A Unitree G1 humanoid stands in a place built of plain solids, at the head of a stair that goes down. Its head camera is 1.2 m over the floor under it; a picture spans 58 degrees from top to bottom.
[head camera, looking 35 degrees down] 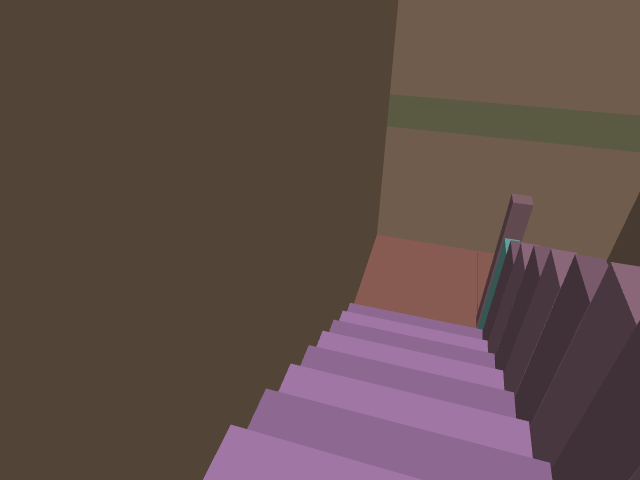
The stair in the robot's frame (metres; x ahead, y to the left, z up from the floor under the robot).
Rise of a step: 0.18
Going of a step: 0.29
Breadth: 1.10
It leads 17 degrees to the right of straight ahead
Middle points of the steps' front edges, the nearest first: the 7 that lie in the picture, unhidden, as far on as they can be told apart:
0.97 -0.30 -0.35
1.25 -0.38 -0.53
1.52 -0.46 -0.70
1.79 -0.54 -0.88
2.07 -0.63 -1.05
2.34 -0.71 -1.23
2.61 -0.79 -1.40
